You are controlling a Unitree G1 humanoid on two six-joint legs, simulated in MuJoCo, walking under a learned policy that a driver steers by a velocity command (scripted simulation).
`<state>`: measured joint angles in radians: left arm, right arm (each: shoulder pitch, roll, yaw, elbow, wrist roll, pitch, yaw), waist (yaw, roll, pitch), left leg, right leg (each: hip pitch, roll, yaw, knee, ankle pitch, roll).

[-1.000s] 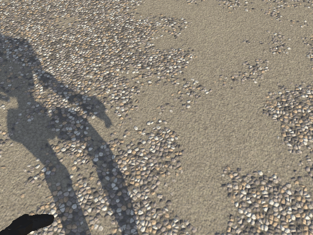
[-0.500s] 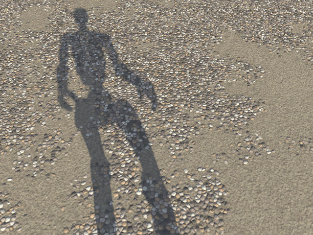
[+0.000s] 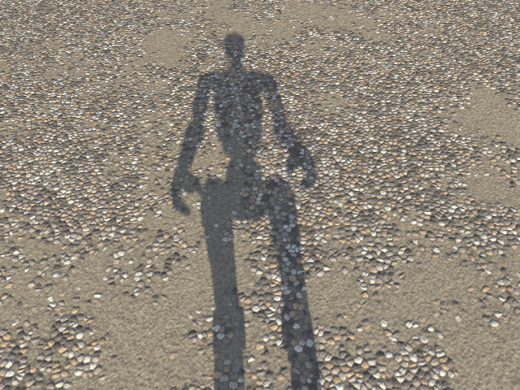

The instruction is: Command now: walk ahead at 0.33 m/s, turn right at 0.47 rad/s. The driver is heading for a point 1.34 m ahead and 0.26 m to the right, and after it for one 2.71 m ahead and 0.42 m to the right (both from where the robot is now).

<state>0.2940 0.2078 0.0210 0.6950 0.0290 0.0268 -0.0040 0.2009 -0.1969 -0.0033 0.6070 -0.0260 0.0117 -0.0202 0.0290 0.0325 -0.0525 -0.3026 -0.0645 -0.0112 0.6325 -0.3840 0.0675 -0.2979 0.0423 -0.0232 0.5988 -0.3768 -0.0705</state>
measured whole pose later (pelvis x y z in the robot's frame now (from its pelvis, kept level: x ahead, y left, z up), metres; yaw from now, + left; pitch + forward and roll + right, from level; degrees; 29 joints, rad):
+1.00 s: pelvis +0.55 -0.20 +0.01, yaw -18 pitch +1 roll -2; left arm 0.37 0.28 0.05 0.82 0.02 -0.09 -0.01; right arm 0.29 -0.30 -0.05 0.80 -0.02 -0.02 0.04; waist 0.00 0.04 0.01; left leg -0.66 0.11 -0.01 1.26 -0.19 0.09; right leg -0.10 0.03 -0.18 0.41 -0.32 -0.04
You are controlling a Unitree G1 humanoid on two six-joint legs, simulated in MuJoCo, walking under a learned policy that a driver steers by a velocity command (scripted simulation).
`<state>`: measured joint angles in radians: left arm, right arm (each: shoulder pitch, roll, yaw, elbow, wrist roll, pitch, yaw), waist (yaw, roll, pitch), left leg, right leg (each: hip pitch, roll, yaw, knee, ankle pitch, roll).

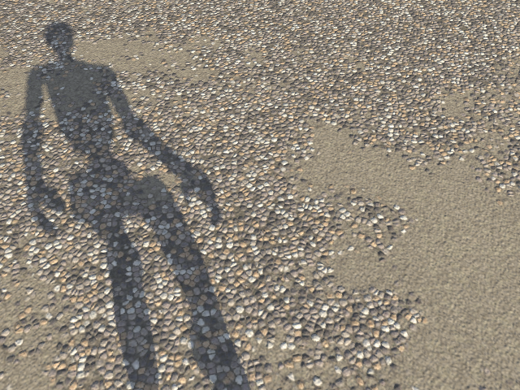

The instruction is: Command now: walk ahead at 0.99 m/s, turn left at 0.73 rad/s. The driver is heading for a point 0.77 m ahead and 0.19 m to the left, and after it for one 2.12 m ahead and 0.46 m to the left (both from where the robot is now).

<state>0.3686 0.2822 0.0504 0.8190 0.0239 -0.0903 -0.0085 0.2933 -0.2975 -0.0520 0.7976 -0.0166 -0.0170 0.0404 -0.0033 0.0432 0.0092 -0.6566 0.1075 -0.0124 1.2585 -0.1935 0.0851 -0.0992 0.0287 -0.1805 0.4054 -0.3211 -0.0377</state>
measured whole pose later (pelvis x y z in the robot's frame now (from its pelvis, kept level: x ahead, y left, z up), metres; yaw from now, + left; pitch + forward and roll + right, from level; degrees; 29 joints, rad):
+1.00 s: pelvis +0.92 +0.23 +0.00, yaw +25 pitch +3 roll -1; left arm 0.62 0.27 0.06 0.91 0.00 -0.07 -0.02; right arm -0.08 -0.25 0.05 0.57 -0.05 -0.08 0.05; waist 0.15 0.01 0.00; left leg -0.64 0.05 -0.06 0.63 -0.05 0.00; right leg 0.04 0.10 0.18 0.24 -0.32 -0.07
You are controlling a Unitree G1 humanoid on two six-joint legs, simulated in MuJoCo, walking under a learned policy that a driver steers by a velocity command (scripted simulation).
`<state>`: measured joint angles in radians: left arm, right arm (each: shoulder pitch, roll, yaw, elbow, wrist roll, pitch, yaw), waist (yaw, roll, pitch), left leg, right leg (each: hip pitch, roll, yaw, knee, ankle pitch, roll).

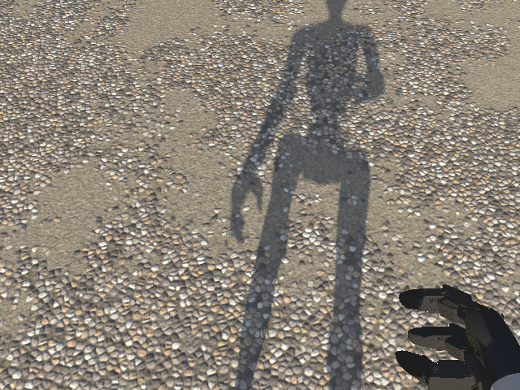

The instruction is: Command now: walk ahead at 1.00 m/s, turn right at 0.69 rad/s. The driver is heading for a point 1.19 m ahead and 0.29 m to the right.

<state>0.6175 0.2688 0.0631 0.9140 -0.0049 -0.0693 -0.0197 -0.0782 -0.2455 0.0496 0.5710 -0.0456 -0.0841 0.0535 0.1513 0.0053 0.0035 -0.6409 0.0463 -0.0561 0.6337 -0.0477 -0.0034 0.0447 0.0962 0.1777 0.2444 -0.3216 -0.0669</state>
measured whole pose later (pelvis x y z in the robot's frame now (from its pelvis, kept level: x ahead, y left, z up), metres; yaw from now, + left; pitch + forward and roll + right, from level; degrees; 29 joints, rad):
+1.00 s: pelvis +0.92 -0.24 -0.03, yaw -23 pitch +1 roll +1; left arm 0.34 0.31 0.04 0.84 0.05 -0.07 0.01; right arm 0.22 -0.31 -0.04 0.75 -0.02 -0.04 0.03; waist -0.02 -0.02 0.05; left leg -0.52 -0.12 0.09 0.66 -0.17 0.17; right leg -0.03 0.08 -0.04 1.11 -0.40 -0.04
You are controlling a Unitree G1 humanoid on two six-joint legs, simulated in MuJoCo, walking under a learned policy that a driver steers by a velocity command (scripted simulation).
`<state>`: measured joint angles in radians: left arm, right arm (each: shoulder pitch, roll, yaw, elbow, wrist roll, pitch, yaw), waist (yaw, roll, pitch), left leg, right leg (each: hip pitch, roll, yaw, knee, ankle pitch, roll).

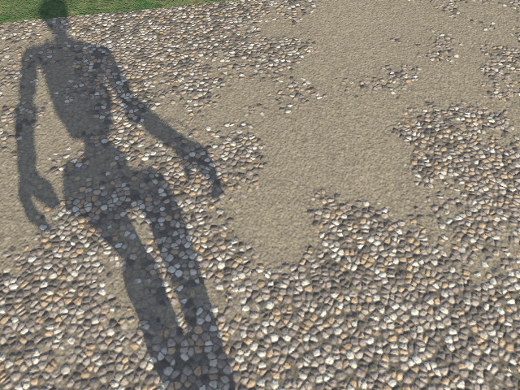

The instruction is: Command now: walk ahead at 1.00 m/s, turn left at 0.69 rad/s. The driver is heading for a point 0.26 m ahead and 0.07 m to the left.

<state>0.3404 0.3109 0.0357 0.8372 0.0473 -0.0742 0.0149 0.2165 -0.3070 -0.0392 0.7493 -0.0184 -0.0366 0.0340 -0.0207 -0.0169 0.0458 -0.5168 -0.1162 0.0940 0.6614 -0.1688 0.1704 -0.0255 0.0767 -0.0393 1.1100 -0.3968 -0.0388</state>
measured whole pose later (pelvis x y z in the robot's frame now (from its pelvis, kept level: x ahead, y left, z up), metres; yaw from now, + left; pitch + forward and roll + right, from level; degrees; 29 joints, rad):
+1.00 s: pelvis +0.43 +0.01 +0.04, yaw +11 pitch -1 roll +1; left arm 0.28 0.21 0.01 0.97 0.01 0.00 0.01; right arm 0.31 -0.20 0.01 1.04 -0.01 0.00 -0.04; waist 0.01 -0.01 -0.01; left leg -0.15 -0.04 -0.03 0.42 -0.26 0.02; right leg -0.27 0.07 0.00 0.38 -0.09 -0.07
